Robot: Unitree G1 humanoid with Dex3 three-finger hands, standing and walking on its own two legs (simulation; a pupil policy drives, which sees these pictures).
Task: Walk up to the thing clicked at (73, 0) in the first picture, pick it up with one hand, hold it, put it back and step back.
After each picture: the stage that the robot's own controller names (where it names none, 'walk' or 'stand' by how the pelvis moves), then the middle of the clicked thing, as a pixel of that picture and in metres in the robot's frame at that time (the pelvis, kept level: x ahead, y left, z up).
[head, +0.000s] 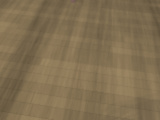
stand; out of the picture +2.37 +0.04 -0.65
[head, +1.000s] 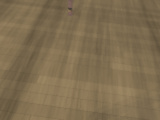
walk; (70, 7) +2.23 +0.05 -0.65
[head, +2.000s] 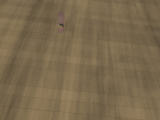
walk; (61, 23) +1.60 +0.09 -0.65
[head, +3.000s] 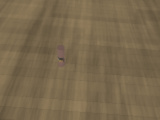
walk; (61, 56) +1.10 +0.11 -0.65
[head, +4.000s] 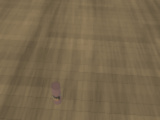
walk; (56, 93) +0.70 +0.15 -0.65
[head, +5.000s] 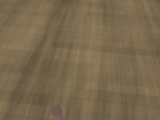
walk; (58, 117) +0.50 +0.14 -0.65
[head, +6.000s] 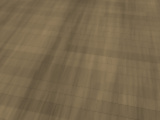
stand; out of the picture +0.37 +0.14 -0.64
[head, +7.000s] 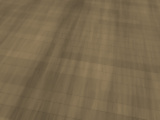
stand; out of the picture +0.31 +0.12 -0.65
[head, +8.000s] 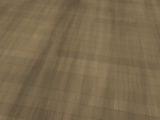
stand; out of the picture +0.34 +0.13 -0.66
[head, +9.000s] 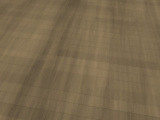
stand; out of the picture +0.33 +0.14 -0.66
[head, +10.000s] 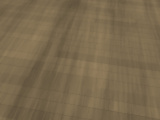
stand; out of the picture +0.33 +0.14 -0.66
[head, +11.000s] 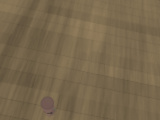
go down; (48, 107) +0.36 +0.13 -0.53
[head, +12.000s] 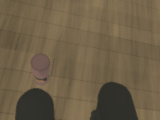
go down; (41, 71) +0.43 +0.12 -0.26
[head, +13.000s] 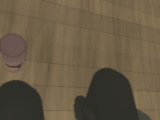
close in; (13, 57) +0.43 +0.15 -0.19
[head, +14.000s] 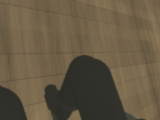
close; out of the picture +0.42 +0.17 -0.17
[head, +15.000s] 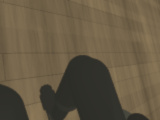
lift; out of the picture +0.43 +0.17 -0.17
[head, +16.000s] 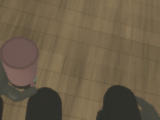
lift; (22, 74) +0.33 +0.18 -0.01
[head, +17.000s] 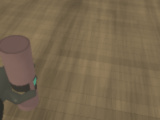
hold; (22, 78) +0.32 +0.17 +0.11
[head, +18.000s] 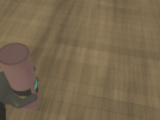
hold; (24, 82) +0.32 +0.17 +0.07
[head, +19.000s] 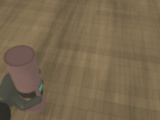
hold; (29, 84) +0.31 +0.16 +0.07
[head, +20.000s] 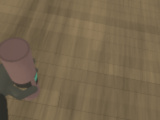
crouch; (24, 74) +0.36 +0.16 +0.01
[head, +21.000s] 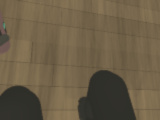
lower; out of the picture +0.50 +0.18 -0.04
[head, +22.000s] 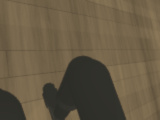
lower; out of the picture +0.46 +0.20 -0.17
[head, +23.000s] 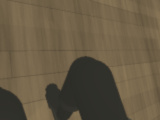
lower; out of the picture +0.47 +0.21 -0.15
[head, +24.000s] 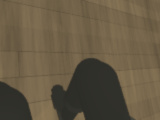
lower; out of the picture +0.44 +0.19 -0.15
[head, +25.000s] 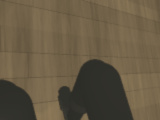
lower; out of the picture +0.45 +0.21 -0.13
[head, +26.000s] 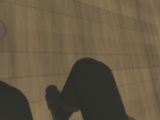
open; out of the picture +0.43 +0.15 -0.18
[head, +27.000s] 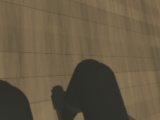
rise; out of the picture +0.46 +0.21 -0.19
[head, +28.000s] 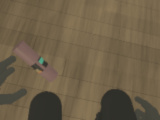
walk; (36, 62) +0.49 +0.20 -0.36
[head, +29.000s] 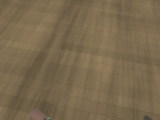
stand; out of the picture +0.47 +0.22 -0.68
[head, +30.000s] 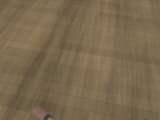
stand; (47, 118) +0.49 +0.21 -0.68
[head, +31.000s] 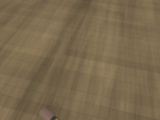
stand; out of the picture +0.52 +0.19 -0.72
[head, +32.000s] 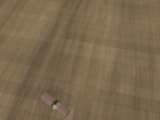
walk; (55, 104) +0.53 +0.18 -0.73
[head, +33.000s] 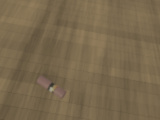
walk; (51, 87) +0.63 +0.16 -0.73
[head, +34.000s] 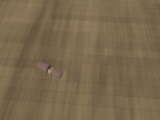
walk; (49, 69) +0.85 +0.32 -0.72
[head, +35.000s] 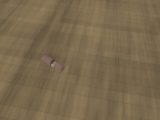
stand; (53, 63) +1.08 +0.26 -0.73
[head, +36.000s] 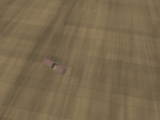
stand; (54, 66) +1.07 +0.24 -0.75
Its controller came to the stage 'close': yes
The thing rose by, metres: 0.72
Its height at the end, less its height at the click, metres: -0.09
